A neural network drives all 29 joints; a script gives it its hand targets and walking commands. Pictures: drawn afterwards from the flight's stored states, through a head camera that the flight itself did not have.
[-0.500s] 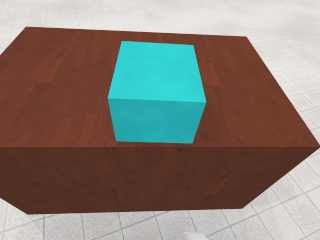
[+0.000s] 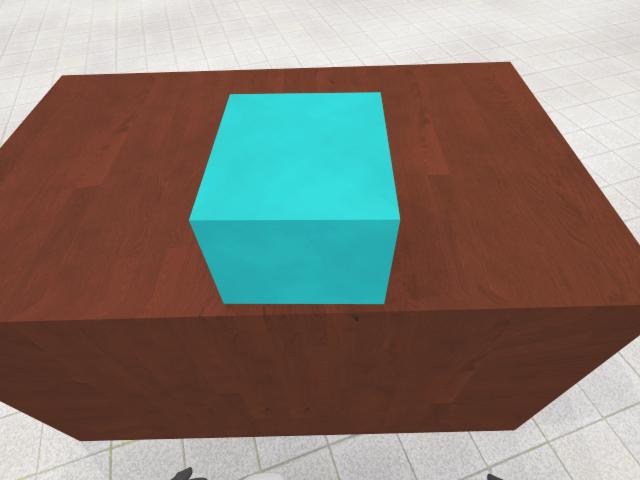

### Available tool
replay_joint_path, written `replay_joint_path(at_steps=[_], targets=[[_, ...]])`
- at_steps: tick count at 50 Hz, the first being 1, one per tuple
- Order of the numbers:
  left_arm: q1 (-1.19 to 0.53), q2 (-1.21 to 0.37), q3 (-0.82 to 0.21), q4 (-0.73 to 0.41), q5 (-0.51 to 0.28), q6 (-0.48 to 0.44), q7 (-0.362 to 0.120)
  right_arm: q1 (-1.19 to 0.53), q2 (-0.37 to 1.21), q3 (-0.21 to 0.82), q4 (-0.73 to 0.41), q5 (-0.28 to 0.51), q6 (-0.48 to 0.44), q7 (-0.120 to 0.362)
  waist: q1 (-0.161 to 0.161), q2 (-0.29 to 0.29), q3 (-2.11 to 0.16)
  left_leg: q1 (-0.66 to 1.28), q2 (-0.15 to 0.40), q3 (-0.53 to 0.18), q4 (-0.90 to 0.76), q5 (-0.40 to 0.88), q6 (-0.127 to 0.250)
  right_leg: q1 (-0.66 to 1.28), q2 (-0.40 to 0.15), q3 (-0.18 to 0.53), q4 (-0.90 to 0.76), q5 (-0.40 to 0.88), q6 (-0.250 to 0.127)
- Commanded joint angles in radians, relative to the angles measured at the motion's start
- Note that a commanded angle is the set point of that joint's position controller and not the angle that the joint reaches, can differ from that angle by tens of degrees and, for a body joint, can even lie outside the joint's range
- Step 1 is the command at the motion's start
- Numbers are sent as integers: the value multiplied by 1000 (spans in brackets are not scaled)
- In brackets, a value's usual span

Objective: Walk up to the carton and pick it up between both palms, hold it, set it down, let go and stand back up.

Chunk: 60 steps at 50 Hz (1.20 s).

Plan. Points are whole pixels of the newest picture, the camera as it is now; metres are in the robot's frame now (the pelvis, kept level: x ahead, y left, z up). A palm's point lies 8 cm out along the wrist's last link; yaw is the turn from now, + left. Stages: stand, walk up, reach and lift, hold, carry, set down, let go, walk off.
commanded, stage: walk up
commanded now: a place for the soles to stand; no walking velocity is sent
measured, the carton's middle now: (304, 195) +0.51 +0.06 +0.04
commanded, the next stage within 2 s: reach and lift in 1.38 s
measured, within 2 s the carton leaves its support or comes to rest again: neither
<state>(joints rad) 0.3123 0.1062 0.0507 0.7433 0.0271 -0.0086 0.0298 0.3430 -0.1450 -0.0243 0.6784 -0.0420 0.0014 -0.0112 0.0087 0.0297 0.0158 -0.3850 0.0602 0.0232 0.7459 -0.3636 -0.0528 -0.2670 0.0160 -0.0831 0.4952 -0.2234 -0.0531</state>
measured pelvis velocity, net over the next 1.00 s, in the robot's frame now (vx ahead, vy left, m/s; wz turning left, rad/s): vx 0.01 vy -0.02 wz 0.06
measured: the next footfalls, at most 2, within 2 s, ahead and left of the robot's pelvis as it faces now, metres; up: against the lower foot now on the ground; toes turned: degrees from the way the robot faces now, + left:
left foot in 0.06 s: +0.07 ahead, +0.13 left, +0.00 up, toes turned +4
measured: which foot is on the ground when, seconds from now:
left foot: up 0.00-0.04, down 0.06-1.00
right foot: down 0.00-1.00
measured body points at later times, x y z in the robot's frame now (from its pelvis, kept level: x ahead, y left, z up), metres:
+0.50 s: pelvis +0.01 +0.00 +0.00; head +0.02 +0.01 +0.45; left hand +0.09 +0.22 -0.13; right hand +0.12 -0.20 -0.12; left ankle +0.03 +0.12 -0.74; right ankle +0.03 -0.09 -0.74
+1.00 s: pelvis +0.01 -0.02 +0.00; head +0.02 -0.02 +0.45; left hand +0.08 +0.21 -0.13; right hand +0.10 -0.23 -0.13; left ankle +0.03 +0.13 -0.74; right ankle +0.03 -0.09 -0.74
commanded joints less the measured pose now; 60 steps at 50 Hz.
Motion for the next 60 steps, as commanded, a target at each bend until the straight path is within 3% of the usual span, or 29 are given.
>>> replay_joint_path(at_steps=[1,2,3,4,5,7,10,13,20,60], targets=[[-81,124,11,-94,-12,2,-34,68,-30,-8,-62,-9,-30,-21,-50,-91,-14,231,-26,38,-279,187,38,-160,-162,140,-77,-10,-78],[-50,105,-1,-85,-20,1,-44,78,-50,-12,-66,-13,-38,-26,-46,-50,-31,290,29,-45,-300,204,55,-196,-158,144,-59,-42,-41],[-17,60,-21,-87,-25,-2,-53,84,-89,-21,-74,-18,-46,-31,-25,59,-44,301,175,-238,-362,209,81,-217,-106,107,28,-118,6],[9,37,-25,-86,-16,3,-47,9,-150,-41,-75,17,-46,-31,27,80,3,84,238,-291,-422,172,154,-57,-59,51,31,-133,34],[-7,52,-24,-79,6,7,-42,-47,-142,-41,-64,37,-43,-22,32,90,24,-8,194,-251,-433,104,157,44,-69,78,6,-95,27],[-10,89,-20,-58,9,-1,-40,-49,-74,-18,-61,41,-47,-6,12,95,3,32,106,-149,-409,139,102,76,-85,95,-48,-12,27],[-2,117,-17,-29,-3,-14,-43,-28,-58,-12,-52,34,-55,1,-2,61,-46,129,72,-110,-364,227,83,70,-103,101,-75,22,25],[-23,111,-21,-25,-11,-17,-39,-22,-61,-15,-43,31,-54,1,-14,4,-33,138,66,-103,-346,239,83,59,-105,95,-91,22,26],[-22,109,-20,-20,-17,-17,-39,-41,-68,-12,-32,28,-51,-3,-10,-19,-24,124,52,-92,-335,241,75,68,-113,90,-99,41,20],[21,132,-3,-21,-28,-15,-36,-17,-77,11,55,20,-39,-13,-9,-27,4,117,21,-82,-309,198,35,49,-128,90,-156,-9,-1]])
